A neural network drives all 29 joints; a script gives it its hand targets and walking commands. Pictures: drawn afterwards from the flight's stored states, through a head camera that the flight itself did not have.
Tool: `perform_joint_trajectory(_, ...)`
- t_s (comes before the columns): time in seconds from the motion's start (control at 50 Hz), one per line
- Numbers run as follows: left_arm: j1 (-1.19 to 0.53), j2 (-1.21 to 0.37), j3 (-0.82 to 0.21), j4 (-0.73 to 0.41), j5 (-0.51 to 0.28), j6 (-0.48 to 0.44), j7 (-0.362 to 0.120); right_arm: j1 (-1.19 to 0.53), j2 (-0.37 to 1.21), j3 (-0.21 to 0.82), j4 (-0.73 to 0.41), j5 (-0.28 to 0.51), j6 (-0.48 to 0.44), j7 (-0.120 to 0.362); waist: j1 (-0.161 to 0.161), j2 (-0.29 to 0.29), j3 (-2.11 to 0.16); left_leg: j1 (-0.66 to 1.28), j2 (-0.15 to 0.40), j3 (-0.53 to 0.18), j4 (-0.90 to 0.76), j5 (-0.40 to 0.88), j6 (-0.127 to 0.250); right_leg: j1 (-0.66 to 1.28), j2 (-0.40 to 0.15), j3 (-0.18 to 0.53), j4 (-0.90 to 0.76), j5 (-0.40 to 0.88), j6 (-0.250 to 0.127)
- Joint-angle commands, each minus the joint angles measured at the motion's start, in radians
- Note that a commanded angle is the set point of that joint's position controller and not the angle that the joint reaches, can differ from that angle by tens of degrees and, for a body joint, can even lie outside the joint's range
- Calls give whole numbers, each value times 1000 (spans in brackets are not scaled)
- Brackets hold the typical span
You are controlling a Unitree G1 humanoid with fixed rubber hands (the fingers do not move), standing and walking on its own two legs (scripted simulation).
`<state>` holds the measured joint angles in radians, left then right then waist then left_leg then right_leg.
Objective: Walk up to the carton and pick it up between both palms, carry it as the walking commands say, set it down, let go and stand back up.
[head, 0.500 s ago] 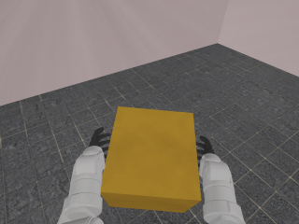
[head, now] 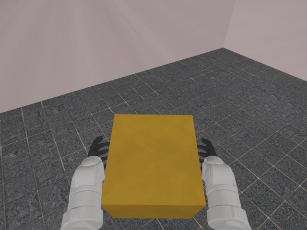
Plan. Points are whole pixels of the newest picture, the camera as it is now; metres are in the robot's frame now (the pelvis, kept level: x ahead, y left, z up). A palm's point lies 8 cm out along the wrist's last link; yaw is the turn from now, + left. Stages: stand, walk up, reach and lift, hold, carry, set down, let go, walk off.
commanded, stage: reach and lift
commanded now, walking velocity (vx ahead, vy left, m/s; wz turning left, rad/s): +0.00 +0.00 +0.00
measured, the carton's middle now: (152, 166) +0.33 +0.00 -0.03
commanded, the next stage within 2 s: hold in 0.56 s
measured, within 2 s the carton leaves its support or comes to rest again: neither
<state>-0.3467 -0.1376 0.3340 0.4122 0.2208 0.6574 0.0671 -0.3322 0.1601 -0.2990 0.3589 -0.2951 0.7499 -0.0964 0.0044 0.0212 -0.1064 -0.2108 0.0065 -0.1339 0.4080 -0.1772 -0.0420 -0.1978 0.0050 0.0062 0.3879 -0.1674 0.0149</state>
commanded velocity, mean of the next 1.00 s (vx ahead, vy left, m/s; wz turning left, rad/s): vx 0.00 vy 0.00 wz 0.00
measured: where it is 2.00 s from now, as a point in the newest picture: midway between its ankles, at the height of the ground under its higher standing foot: outside the picture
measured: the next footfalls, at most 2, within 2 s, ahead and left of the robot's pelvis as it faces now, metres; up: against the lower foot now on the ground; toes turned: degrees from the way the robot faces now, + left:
left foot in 1.90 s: +0.03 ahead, +0.21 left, +0.00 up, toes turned +20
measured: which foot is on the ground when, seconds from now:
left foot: down 0.00-1.00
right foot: down 0.00-1.00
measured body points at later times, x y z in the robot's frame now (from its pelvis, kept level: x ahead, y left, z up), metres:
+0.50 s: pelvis -0.01 +0.00 +0.00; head -0.06 +0.00 +0.45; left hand +0.30 +0.17 +0.04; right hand +0.30 -0.16 +0.03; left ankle +0.03 +0.15 -0.74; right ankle +0.03 -0.12 -0.74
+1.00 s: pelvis -0.01 +0.00 +0.00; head -0.06 +0.00 +0.45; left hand +0.30 +0.17 +0.04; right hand +0.30 -0.16 +0.03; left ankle +0.03 +0.15 -0.74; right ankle +0.03 -0.12 -0.74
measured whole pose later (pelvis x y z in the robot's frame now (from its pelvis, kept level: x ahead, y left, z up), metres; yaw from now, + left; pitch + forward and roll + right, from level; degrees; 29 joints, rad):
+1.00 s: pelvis -0.01 +0.00 +0.00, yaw +0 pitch -3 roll -1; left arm -0.32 -0.15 0.33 0.38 0.23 0.69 0.08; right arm -0.32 0.17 -0.29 0.39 -0.30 0.73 -0.10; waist 0.00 0.02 -0.09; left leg -0.18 0.01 -0.13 0.40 -0.17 -0.04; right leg -0.17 0.01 0.01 0.38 -0.16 0.01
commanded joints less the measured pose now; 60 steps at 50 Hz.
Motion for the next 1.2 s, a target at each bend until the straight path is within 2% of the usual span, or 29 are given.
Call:
perform_joint_trajectory(0.0,-515,-933,-595,-92,-195,27,-405,-563,924,577,-59,293,-60,420,6,-34,-326,225,-123,116,-75,250,14,209,91,44,-98,241,8)
perform_joint_trajectory(0.02,-507,-949,-607,-100,-203,30,-402,-555,911,576,-62,295,-59,417,-22,-48,-302,256,-123,112,-76,235,16,177,97,36,-100,206,7)
perform_joint_trajectory(0.1,-472,-942,-554,-6,-166,46,-410,-610,879,536,-51,278,-62,424,-4,13,-165,162,-122,122,-99,65,12,161,91,30,-115,48,-9)
perform_joint_trajectory(0.14,-459,-913,-521,29,-158,51,-415,-548,872,501,30,248,-43,423,-23,-98,-155,168,-121,110,-115,41,26,168,94,19,-142,31,0)
perform_joint_trajectory(0.16,-416,-929,-526,29,-159,47,-420,-544,862,517,-29,264,-56,422,-21,-10,-131,152,-133,131,-119,70,19,183,88,18,-146,65,-7)
perform_joint_trajectory(0.18,-484,-930,-565,-46,-183,25,-415,-628,918,576,-68,292,-67,423,14,-75,-226,185,-123,120,-95,64,30,175,94,32,-117,45,6)
perform_joint_trajectory(0.26,-516,-963,-578,-36,-179,45,-419,-553,889,521,-9,273,-54,435,-32,30,-245,180,-124,115,-107,85,17,184,80,36,-120,82,-9)
perform_joint_trajectory(0.3,-499,-915,-538,-24,-165,42,-417,-560,912,498,45,266,-49,436,-1,-11,-175,148,-118,120,-116,34,23,172,80,33,-122,13,-6)
perform_joint_trajectory(0.32,-508,-960,-588,-51,-197,40,-421,-537,916,526,-5,280,-58,436,-39,-16,-193,174,-125,119,-105,77,17,173,87,29,-122,73,-6)
perform_joint_trajectory(0.4,-421,-956,-545,26,-172,38,-419,-556,895,548,-26,280,-59,435,-17,-43,-166,156,-120,109,-114,102,25,165,92,10,-123,95,2)
perform_joint_trajectory(0.42,-519,-954,-588,-51,-195,29,-424,-571,903,543,-33,290,-63,436,-18,8,-238,149,-124,113,-108,101,21,200,91,27,-114,98,-3)
perform_joint_trajectory(0.44,-477,-918,-544,-30,-176,35,-422,-543,909,515,13,262,-49,436,-8,-85,-174,169,-120,115,-106,44,28,174,92,19,-130,17,6)
perform_joint_trajectory(0.5,-526,-959,-588,-75,-191,27,-427,-579,919,530,-42,276,-72,435,-25,-4,-259,158,-122,106,-97,59,22,205,88,42,-109,66,-6)
perform_joint_trajectory(0.52,-500,-981,-580,-40,-211,23,-434,-603,920,564,-74,293,-74,436,-36,-55,-260,208,-121,111,-89,70,25,175,90,26,-113,47,-3)
perform_joint_trajectory(0.56,-504,-933,-535,-1,-162,36,-431,-598,923,508,28,270,-59,446,14,-18,-195,138,-125,133,-113,20,22,181,88,23,-122,10,-3)
perform_joint_trajectory(0.62,-504,-937,-582,-65,-185,23,-426,-529,947,540,13,274,-61,443,-13,-65,-236,201,-121,110,-93,89,31,134,82,40,-124,55,4)
perform_joint_trajectory(0.64,-505,-911,-546,-32,-170,28,-431,-619,926,531,-9,281,-66,448,29,-46,-225,149,-121,129,-106,2,30,169,83,35,-122,-17,7)
perform_joint_trajectory(0.66,-534,-928,-526,-22,-169,29,-435,-567,937,495,52,253,-57,448,1,-48,-167,135,-122,121,-116,-34,29,133,83,30,-134,-74,1)
perform_joint_trajectory(0.68,-533,-945,-545,-12,-170,31,-435,-579,914,487,38,258,-69,448,-25,-8,-187,130,-120,115,-116,-13,22,143,89,20,-121,-24,-9)
perform_joint_trajectory(0.78,-498,-945,-565,-20,-190,22,-439,-625,925,551,-49,288,-80,440,-5,-84,-273,163,-123,113,-104,96,30,196,85,32,-123,73,13)
perform_joint_trajectory(0.84,-480,-953,-570,-40,-181,33,-431,-556,935,545,-10,283,-54,442,1,0,-247,146,-132,122,-108,106,21,214,87,31,-120,109,3)
perform_joint_trajectory(0.9,-509,-943,-569,-59,-194,29,-433,-571,932,548,-28,286,-64,432,-20,-83,-239,143,-123,98,-94,109,34,190,79,48,-121,107,15)
perform_joint_trajectory(0.94,-485,-928,-565,-42,-192,26,-437,-554,931,550,-10,296,-59,439,-4,-9,-206,115,-121,115,-108,49,29,198,87,30,-117,42,8)
perform_joint_trajectory(0.98,-452,-933,-528,5,-167,33,-438,-573,918,538,-6,266,-57,437,4,-87,-234,154,-129,114,-101,77,33,202,76,34,-130,59,17)
perform_joint_trajectory(1.02,-544,-907,-564,-39,-189,31,-437,-558,930,514,34,274,-58,438,-6,-16,-174,107,-124,121,-120,-16,24,182,86,28,-130,-27,3)
perform_joint_trajectory(1.06,-464,-915,-543,3,-179,30,-440,-588,940,541,-1,292,-65,443,8,-97,-170,109,-122,113,-108,18,36,191,86,35,-132,-7,16)
perform_joint_trajectory(1.1,-446,-917,-543,-14,-159,21,-436,-620,948,573,-42,301,-73,447,38,-54,-298,143,-125,119,-94,78,37,225,70,60,-121,67,18)
perform_joint_trajectory(1.12,-570,-970,-617,-97,-225,19,-440,-586,947,563,-50,296,-71,443,-25,-34,-281,167,-128,113,-102,72,24,190,88,39,-119,61,4)
perform_joint_trajectory(1.18,-479,-956,-573,-36,-190,25,-443,-597,925,567,-58,281,-66,443,3,-78,-298,163,-126,105,-104,98,30,208,91,27,-118,99,15)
